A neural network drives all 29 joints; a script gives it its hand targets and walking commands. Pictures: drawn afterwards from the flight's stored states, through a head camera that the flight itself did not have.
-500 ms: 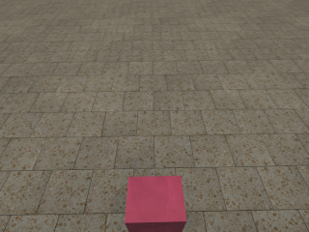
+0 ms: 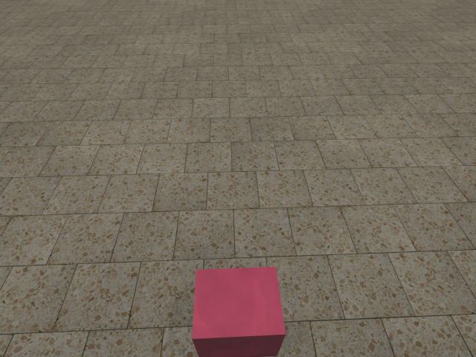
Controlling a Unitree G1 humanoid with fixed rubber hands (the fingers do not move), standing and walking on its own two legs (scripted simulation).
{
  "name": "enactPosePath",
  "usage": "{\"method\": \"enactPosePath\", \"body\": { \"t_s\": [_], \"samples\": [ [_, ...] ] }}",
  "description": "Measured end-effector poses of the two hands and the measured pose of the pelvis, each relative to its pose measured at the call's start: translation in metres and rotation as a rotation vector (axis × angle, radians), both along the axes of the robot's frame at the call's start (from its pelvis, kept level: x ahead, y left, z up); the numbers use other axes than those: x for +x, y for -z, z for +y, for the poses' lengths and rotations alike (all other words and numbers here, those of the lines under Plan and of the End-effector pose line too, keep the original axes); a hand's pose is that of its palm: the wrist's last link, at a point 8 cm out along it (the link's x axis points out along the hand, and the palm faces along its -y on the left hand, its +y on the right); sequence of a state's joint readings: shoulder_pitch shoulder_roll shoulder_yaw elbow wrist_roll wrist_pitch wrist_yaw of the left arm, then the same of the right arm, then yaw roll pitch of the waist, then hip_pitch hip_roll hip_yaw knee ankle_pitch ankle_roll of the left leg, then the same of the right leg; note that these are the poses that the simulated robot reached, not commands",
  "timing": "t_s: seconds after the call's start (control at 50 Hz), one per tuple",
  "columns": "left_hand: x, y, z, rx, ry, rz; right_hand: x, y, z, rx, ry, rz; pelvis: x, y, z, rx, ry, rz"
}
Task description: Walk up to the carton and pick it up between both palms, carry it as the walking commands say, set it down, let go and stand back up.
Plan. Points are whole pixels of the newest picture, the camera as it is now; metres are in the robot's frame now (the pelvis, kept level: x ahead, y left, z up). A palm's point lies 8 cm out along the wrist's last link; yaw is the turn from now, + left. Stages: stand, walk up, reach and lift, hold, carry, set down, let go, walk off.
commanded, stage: stand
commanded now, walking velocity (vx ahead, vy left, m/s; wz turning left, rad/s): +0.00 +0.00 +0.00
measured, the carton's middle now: (237, 313) +0.44 +0.01 -0.64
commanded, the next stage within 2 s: reach and lift in 0.20 s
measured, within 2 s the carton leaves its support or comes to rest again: neither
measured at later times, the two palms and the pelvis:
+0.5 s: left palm out of the picture +0.13 +0.23 -0.13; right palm out of the picture +0.15 -0.22 -0.13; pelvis -0.01 +0.00 -0.02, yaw +2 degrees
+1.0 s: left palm out of the picture +0.18 +0.25 -0.18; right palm out of the picture +0.18 -0.23 -0.18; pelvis -0.07 +0.00 -0.08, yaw +2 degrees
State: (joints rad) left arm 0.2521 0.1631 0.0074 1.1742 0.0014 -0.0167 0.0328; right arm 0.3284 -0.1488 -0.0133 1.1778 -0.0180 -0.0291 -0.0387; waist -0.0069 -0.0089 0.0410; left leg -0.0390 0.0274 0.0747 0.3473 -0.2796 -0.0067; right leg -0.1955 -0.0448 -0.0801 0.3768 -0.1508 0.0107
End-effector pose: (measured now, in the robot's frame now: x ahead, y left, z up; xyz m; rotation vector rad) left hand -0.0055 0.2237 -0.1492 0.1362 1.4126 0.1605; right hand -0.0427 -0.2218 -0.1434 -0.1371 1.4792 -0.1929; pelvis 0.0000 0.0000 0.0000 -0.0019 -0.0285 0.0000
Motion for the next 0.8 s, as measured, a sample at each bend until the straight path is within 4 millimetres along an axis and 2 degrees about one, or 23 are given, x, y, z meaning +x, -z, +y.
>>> {"method": "enactPosePath", "body": {
  "t_s": [0.14,0.22,0.24,0.3,0.34,0.38,0.42,0.48,0.58,0.66,0.8],
  "samples": [
    [0.0,-0.002,0.006,0.017,0.011,-0.013,0.005,-0.001,-0.01,-0.015,-0.008,-0.023,-0.003,0.0,-0.001,0.002,0.005,-0.001],
    [0.007,-0.003,0.009,0.023,-0.003,-0.039,0.017,0.0,-0.017,-0.02,0.002,-0.057,-0.004,0.002,-0.003,0.001,0.0,0.038],
    [0.021,-0.002,0.011,0.022,0.005,-0.067,0.032,0.002,-0.02,-0.023,0.012,-0.093,-0.007,0.006,-0.003,0.001,-0.01,0.071],
    [0.083,-0.003,0.018,0.045,0.049,-0.142,0.101,0.007,-0.028,-0.018,-0.013,-0.184,-0.02,0.02,-0.003,-0.002,-0.023,0.099],
    [0.12,-0.011,0.021,0.048,0.045,-0.161,0.145,0.004,-0.028,-0.007,-0.039,-0.193,-0.025,0.025,-0.003,-0.007,-0.026,0.105],
    [0.144,-0.021,0.02,0.037,0.027,-0.152,0.177,-0.003,-0.023,0.005,-0.062,-0.181,-0.026,0.026,-0.003,-0.011,-0.029,0.124],
    [0.151,-0.026,0.017,0.025,0.024,-0.113,0.194,-0.009,-0.015,0.023,-0.066,-0.16,-0.023,0.024,-0.004,-0.012,-0.034,0.146],
    [0.144,-0.025,0.011,0.007,0.03,-0.053,0.193,-0.012,-0.004,0.047,-0.049,-0.129,-0.015,0.02,-0.004,-0.011,-0.041,0.177],
    [0.133,-0.013,0.008,-0.008,0.038,-0.054,0.171,-0.001,0.001,0.05,-0.039,-0.109,-0.011,0.024,-0.004,-0.01,-0.034,0.233],
    [0.145,-0.002,0.012,-0.008,0.048,-0.132,0.172,0.011,-0.006,0.034,-0.045,-0.161,-0.018,0.037,-0.001,-0.013,-0.031,0.294],
    [0.174,0.017,0.014,-0.01,0.07,-0.246,0.195,0.028,-0.014,0.026,-0.065,-0.277,-0.038,0.062,0.003,-0.019,-0.025,0.338]
  ]
}}
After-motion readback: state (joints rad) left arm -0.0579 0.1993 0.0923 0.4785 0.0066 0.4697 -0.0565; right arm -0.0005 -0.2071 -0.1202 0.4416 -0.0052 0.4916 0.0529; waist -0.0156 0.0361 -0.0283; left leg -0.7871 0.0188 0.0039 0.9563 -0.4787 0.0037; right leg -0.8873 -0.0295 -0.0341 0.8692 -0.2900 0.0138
